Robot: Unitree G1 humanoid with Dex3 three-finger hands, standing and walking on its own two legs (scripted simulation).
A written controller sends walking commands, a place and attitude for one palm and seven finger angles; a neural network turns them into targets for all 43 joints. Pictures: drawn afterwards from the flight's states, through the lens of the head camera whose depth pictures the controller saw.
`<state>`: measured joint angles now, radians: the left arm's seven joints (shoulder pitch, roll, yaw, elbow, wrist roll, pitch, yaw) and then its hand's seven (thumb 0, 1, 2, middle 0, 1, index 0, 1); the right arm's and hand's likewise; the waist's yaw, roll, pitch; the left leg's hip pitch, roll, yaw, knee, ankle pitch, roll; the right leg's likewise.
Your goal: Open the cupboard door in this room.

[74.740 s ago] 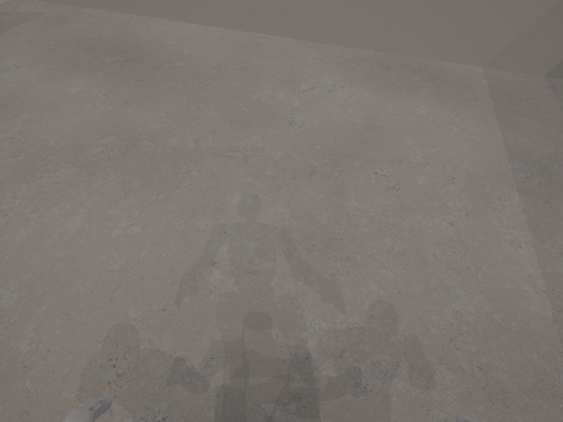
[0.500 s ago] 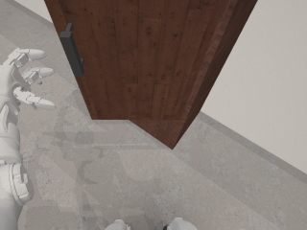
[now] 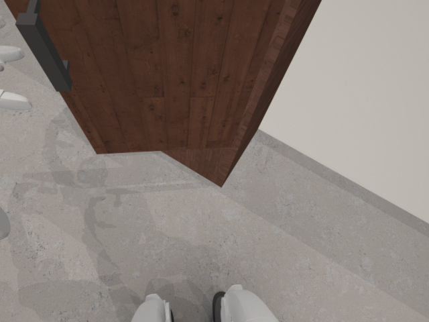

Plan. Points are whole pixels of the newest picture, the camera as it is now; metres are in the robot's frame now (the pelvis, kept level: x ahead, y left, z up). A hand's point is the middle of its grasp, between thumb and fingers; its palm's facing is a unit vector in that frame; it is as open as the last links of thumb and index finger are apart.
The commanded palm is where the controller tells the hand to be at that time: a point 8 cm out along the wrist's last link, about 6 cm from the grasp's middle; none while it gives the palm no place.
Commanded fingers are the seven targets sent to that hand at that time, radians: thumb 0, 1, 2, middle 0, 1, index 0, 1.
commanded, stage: move the hooked fingers beside the handle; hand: left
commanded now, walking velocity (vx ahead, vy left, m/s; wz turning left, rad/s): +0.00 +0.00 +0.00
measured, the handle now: (50, 48) +0.56 +0.23 +0.11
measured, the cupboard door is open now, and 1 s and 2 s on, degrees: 38 38 37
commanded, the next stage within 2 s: slide the fingers in behind the handle in 0.80 s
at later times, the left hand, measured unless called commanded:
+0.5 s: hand out of the picture +0.50 +0.30 +0.12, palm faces +0.03 -1.00 +0.02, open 14.0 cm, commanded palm +0.49 +0.34 +0.11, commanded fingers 0.00 -0.50 0.30 -0.30 -1.20 -0.30 -1.20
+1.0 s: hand (5, 72) +0.51 +0.29 +0.11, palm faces +0.03 -1.00 +0.00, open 14.0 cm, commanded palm +0.50 +0.32 +0.11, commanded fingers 0.00 -0.50 0.30 -0.30 -1.20 -0.30 -1.20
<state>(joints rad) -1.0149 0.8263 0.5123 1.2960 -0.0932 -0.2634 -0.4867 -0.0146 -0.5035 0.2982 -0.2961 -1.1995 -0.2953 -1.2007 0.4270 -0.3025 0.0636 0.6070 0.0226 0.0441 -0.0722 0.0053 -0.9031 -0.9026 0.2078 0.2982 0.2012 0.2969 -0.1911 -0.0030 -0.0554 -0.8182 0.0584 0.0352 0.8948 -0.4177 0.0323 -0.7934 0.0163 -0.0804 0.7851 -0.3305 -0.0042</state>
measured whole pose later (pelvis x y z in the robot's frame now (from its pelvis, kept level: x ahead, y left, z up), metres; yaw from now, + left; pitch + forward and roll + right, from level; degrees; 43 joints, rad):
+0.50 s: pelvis +0.01 +0.01 +0.00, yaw +0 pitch +19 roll -4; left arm -0.96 0.79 0.50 1.26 -0.12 -0.26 -0.51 -0.01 -0.50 0.30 -0.30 -1.20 -0.29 -1.20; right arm 0.42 -0.28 0.06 0.59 0.02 0.09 -0.05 0.00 -0.90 -0.90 0.21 0.30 0.20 0.30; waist -0.17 0.00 -0.08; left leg -0.81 0.06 0.03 0.91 -0.44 0.04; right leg -0.77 0.02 -0.08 0.77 -0.34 0.01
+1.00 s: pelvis +0.00 +0.01 +0.00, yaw +0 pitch +20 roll -5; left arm -1.01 0.79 0.48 1.27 -0.10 -0.27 -0.46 -0.01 -0.50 0.30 -0.30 -1.20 -0.29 -1.20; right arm 0.44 -0.28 0.07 0.60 0.01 0.08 -0.05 0.00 -0.90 -0.90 0.21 0.30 0.20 0.30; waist -0.19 0.01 -0.06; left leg -0.85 0.06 0.03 0.94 -0.44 0.05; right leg -0.82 0.02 -0.08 0.80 -0.34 0.01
